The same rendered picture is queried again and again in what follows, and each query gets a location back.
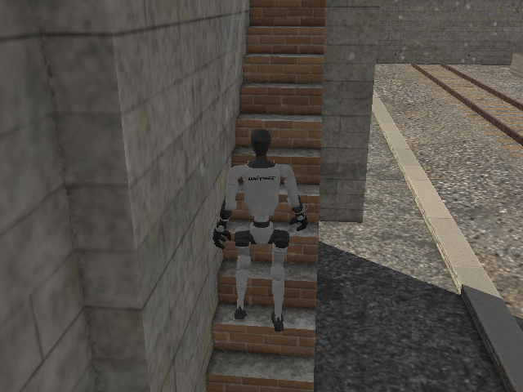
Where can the right robot hand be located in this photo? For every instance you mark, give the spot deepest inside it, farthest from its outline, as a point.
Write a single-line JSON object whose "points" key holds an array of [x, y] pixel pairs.
{"points": [[301, 227]]}

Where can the left robot hand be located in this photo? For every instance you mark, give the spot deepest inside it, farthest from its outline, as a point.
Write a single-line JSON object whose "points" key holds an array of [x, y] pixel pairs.
{"points": [[217, 236]]}

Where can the robot right foot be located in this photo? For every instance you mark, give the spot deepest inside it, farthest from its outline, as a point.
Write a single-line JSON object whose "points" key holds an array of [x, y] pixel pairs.
{"points": [[279, 327]]}

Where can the right robot thigh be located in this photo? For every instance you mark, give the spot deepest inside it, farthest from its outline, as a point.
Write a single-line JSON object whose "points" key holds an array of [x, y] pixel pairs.
{"points": [[279, 249]]}

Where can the right robot forearm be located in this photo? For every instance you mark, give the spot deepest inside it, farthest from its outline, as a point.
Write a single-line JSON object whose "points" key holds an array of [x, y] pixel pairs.
{"points": [[298, 211]]}

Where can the robot right upper arm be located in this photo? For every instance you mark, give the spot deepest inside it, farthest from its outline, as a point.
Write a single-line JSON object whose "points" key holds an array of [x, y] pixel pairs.
{"points": [[290, 184]]}

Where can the robot left upper arm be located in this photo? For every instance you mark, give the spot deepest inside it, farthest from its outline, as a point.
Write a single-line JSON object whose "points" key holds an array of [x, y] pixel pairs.
{"points": [[232, 186]]}

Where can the left robot forearm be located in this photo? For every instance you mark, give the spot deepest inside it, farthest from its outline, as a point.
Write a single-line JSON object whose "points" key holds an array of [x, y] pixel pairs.
{"points": [[223, 218]]}

